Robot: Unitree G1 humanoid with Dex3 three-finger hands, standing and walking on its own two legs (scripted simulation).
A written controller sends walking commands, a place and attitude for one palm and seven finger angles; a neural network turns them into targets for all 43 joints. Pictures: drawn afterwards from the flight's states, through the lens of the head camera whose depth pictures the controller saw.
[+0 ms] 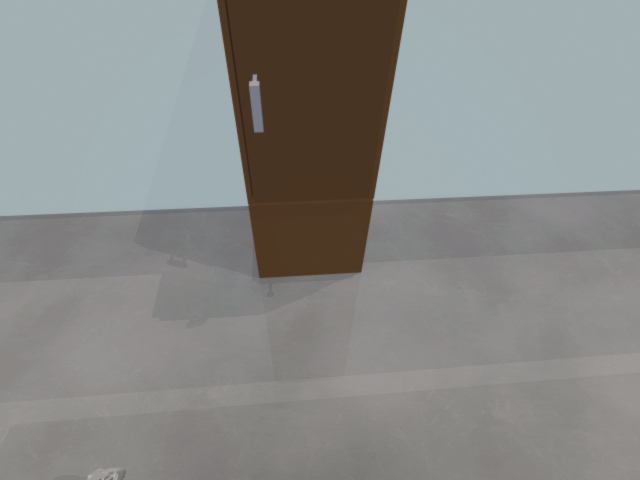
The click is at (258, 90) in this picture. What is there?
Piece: cupboard door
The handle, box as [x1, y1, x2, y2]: [249, 74, 263, 132]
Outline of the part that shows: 256,74 253,74 252,80 249,81 254,132 263,131 259,82 256,80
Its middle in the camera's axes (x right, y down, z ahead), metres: -0.16 -0.33 +0.94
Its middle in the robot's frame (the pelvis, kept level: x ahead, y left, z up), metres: +0.92 +0.21 +0.00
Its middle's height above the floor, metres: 0.77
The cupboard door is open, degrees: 0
